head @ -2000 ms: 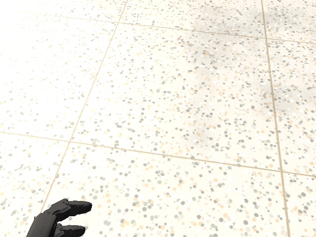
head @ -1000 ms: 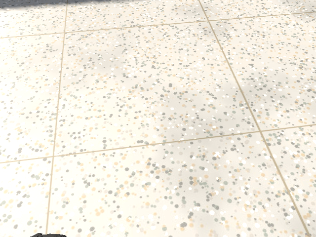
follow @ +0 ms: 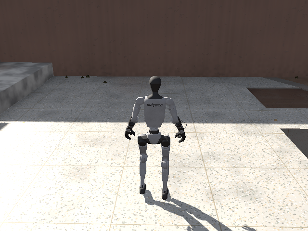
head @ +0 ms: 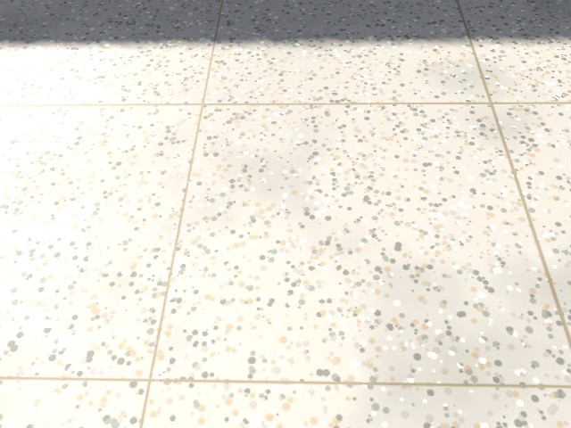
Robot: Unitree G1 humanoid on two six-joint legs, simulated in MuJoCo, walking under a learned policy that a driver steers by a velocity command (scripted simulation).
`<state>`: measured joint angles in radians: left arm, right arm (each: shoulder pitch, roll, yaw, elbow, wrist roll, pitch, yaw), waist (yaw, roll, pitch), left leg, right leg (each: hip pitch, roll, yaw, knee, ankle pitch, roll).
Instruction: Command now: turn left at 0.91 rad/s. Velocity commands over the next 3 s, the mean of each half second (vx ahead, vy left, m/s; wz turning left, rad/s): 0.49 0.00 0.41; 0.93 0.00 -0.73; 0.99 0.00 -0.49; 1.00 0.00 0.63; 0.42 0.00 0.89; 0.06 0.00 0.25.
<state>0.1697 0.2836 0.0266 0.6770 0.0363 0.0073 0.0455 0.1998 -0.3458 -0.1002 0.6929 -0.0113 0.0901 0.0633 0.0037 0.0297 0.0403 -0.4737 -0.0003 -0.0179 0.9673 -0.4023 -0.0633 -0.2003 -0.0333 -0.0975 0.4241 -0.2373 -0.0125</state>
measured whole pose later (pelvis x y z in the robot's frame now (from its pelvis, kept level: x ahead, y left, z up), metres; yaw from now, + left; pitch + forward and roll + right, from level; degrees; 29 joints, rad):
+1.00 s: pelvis +0.61 +0.06 -0.01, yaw -14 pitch +4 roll +0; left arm 0.47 0.32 0.08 0.82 -0.01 -0.07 -0.02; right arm -0.01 -0.28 0.04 0.58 -0.04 -0.06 0.03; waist 0.12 0.00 0.02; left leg -0.71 0.08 -0.07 0.58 0.05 -0.04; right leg 0.10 0.14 0.27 0.25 -0.38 -0.14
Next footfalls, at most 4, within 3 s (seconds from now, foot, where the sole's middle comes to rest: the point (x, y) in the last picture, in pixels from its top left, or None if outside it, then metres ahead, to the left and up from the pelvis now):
0.14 left None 0.01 0.13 -0.78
0.62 right None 0.46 0.02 -0.78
1.06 left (255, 263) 0.92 0.14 -0.78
1.50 right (382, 187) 1.20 -0.24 -0.78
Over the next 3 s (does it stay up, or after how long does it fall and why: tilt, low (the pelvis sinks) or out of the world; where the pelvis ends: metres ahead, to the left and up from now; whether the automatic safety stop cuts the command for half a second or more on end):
stays up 1.83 -0.35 -0.01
